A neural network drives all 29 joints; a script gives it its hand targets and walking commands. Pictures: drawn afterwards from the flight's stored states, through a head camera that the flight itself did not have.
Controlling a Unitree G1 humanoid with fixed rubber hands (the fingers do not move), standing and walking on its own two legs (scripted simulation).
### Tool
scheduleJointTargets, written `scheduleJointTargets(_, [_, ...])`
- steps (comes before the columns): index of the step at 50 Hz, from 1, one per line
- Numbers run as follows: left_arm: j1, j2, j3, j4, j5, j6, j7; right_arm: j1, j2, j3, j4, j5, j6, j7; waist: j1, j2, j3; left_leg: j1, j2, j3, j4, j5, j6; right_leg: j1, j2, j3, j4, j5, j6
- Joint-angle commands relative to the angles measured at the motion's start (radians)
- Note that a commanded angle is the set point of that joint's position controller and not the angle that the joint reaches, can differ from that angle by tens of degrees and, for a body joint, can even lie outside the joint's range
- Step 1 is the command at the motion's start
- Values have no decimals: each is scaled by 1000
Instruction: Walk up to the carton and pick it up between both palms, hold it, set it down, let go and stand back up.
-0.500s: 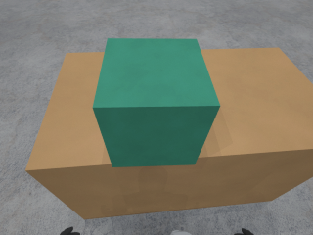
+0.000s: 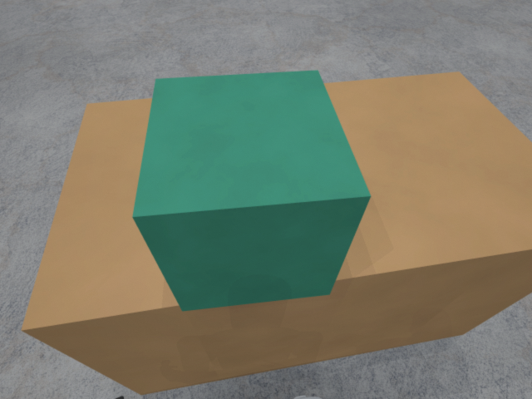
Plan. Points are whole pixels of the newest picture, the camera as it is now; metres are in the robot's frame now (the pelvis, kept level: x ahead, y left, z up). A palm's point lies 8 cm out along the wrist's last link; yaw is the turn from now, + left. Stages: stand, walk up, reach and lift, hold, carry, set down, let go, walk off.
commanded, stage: walk up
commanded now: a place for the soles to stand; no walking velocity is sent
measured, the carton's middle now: (248, 193) +0.42 +0.03 +0.06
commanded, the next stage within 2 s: none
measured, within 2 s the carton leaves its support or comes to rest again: neither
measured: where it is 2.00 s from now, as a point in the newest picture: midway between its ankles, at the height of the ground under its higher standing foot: outside the picture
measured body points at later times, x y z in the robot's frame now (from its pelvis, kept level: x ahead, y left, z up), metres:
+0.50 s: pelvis +0.02 +0.05 +0.00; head +0.06 +0.06 +0.45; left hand +0.16 +0.29 -0.13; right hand +0.09 -0.22 -0.12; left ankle +0.03 +0.16 -0.72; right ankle +0.05 -0.09 -0.71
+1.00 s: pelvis +0.01 +0.03 +0.02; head +0.02 +0.04 +0.47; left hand +0.11 +0.29 -0.12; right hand +0.10 -0.22 -0.10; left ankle +0.03 +0.16 -0.71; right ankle +0.04 -0.08 -0.71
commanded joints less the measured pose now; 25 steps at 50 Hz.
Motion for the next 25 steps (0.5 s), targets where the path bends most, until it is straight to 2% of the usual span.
scheduleJointTargets(1, [65,244,83,-78,12,-5,39,27,-109,-52,-141,4,-32,-14,23,-160,-86,-208,-21,-120,19,-90,3,182,-320,534,-294,323,-242])
scheduleJointTargets(2, [8,239,79,-97,12,0,41,69,-96,-48,-128,9,-41,-15,-11,-182,-86,-156,-9,-128,-75,4,5,154,-296,469,-270,327,-208])
scheduleJointTargets(3, [-37,215,64,-116,10,1,38,112,-104,-56,-115,9,-54,-16,-50,-160,-120,-5,10,-159,-211,162,14,62,-242,384,-216,356,-146])
scheduleJointTargets(4, [-96,159,45,-128,-1,2,29,131,-147,-65,-102,8,-67,-17,-72,-91,-119,130,92,-256,-307,280,48,-73,-135,209,-103,330,-63])
scheduleJointTargets(5, [-113,124,34,-142,-5,6,24,99,-210,-82,-99,5,-75,-17,-63,39,-95,146,246,-428,-392,418,114,-162,-1,19,66,199,19])
scheduleJointTargets(6, [-108,108,36,-132,6,10,30,69,-220,-86,-90,-10,-74,-20,-51,81,-42,138,357,-477,-382,649,191,-193,-22,-50,103,-52,49])
scheduleJointTargets(7, [-95,115,39,-122,11,7,34,48,-199,-77,-99,-13,-71,-21,-47,76,-32,180,382,-445,-343,832,227,-216,-47,-63,137,-151,50])
scheduleJointTargets(8, [-111,121,39,-112,10,-1,31,51,-184,-65,-93,-13,-68,-27,-48,54,-8,216,352,-389,-302,977,209,-236,-66,-68,103,-179,36])
scheduleJointTargets(10, [-147,101,35,-108,2,-19,20,47,-193,-61,-97,-14,-59,-36,-43,41,33,187,281,-296,-269,1051,148,-190,-81,-100,-23,-117,19])
scheduleJointTargets(11, [-143,88,32,-110,5,-28,15,23,-204,-61,-94,-5,-54,-32,-27,60,23,124,236,-237,-239,1042,101,-77,-84,-108,-138,13,5])
scheduleJointTargets(12, [-96,95,40,-88,3,-34,14,-18,-213,-58,-106,5,-50,-30,12,76,-11,32,201,-196,-181,1045,47,95,-93,-101,-229,236,-15])
scheduleJointTargets(13, [-32,125,48,-63,3,-35,11,-37,-203,-55,-127,18,-49,-27,41,97,-80,-62,144,-139,-85,986,5,265,-120,-51,-224,458,-51])
scheduleJointTargets(14, [29,205,64,-56,7,-31,14,-11,-167,-46,-138,33,-50,-21,67,38,-168,-178,66,-101,70,833,-45,411,-229,141,-168,589,-149])
scheduleJointTargets(15, [77,249,80,-46,6,-26,14,40,-153,-50,-145,43,-41,-26,92,-19,-237,-208,-18,-91,253,536,-94,435,-391,327,-162,669,-283])
scheduleJointTargets(16, [83,251,79,-29,1,-19,17,10,-141,-50,-146,28,-29,-28,111,-100,-258,-232,-60,-121,349,-63,-79,418,-466,430,-256,711,-374])
scheduleJointTargets(17, [68,226,69,-34,3,-14,28,-40,-109,-52,-167,11,-23,-28,112,-128,-196,-271,-37,-183,379,-209,-50,351,-466,420,-299,643,-371])
scheduleJointTargets(18, [2,233,67,-45,11,-14,38,-38,-95,-48,-166,12,-24,-24,83,-149,-135,-289,-5,-202,379,-217,-42,281,-455,382,-309,569,-350])
scheduleJointTargets(19, [-66,233,66,-55,23,-11,45,-9,-85,-48,-167,11,-32,-18,61,-125,-76,-301,28,-217,294,-212,-40,256,-446,295,-302,560,-312])
scheduleJointTargets(20, [-125,220,56,-81,21,-8,45,11,-71,-48,-165,25,-42,-14,26,-173,-61,-251,43,-216,174,-169,-43,200,-395,223,-285,581,-261])
scheduleJointTargets(21, [-190,200,43,-86,17,-3,42,47,-69,-52,-149,19,-52,-16,-7,-178,-52,-193,43,-207,2,-57,-51,161,-357,163,-233,626,-213])
scheduleJointTargets(22, [-229,194,35,-93,6,7,31,89,-61,-53,-132,29,-67,-11,-38,-181,-106,-30,25,-179,-189,145,-53,79,-286,74,-173,557,-154])
scheduleJointTargets(23, [-246,184,30,-86,3,17,21,129,-83,-68,-116,19,-76,-8,-52,-134,-127,90,8,-161,-302,343,-50,14,-228,19,-97,461,-101])
scheduleJointTargets(24, [-192,129,5,-88,-13,23,9,113,-173,-87,-129,0,-82,-12,-29,21,-152,142,124,-353,-319,447,0,-73,-147,-37,11,293,-32])
scheduleJointTargets(25, [-140,111,1,-88,-22,33,13,11,-247,-101,-166,-6,-76,-18,9,122,-106,-1,312,-585,-421,381,112,-72,-83,-123,64,-102,37])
